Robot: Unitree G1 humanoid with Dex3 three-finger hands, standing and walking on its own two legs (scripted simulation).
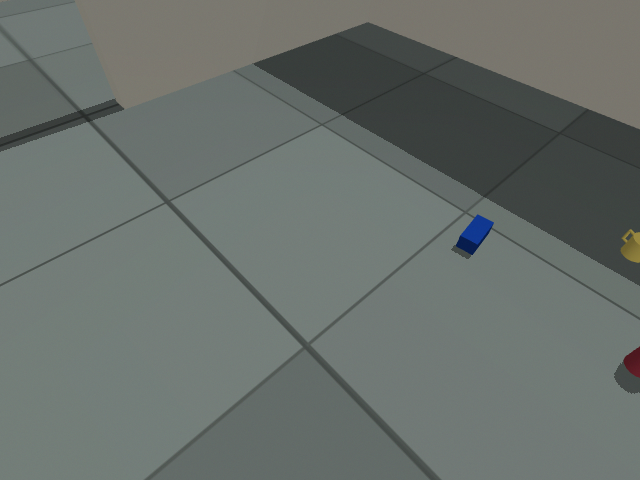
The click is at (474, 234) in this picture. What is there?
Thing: lying carton
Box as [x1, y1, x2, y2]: [456, 214, 493, 254]
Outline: 477,214 460,235 456,246 471,254 474,252 488,233 493,223
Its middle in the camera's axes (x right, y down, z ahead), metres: +0.66 -0.03 +1.66
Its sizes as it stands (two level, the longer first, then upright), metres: 0.166 0.078 0.069
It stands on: the floor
